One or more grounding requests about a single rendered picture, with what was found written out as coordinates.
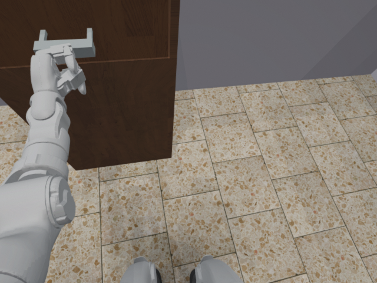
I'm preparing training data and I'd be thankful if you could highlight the handle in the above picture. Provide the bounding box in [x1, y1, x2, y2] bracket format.
[33, 28, 95, 58]

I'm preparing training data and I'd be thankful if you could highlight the left robot upper arm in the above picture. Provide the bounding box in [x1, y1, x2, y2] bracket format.
[0, 175, 75, 283]

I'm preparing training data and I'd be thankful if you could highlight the robot left hand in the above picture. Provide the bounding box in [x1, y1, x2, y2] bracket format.
[31, 43, 86, 100]

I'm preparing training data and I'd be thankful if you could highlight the robot left forearm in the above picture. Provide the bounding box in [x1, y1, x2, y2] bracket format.
[0, 91, 70, 187]

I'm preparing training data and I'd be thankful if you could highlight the left robot thigh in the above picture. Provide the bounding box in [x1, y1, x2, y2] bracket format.
[120, 261, 157, 283]

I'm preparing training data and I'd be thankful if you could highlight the cabinet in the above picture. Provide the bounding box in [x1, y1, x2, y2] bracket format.
[0, 0, 180, 170]

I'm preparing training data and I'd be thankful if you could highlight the drawer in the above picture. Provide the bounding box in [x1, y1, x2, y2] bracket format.
[0, 0, 168, 67]

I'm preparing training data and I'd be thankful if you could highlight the right robot thigh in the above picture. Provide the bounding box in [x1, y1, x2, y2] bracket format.
[195, 259, 244, 283]

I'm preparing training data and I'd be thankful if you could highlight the robot thigh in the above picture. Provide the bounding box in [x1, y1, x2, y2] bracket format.
[195, 259, 244, 283]
[120, 261, 157, 283]

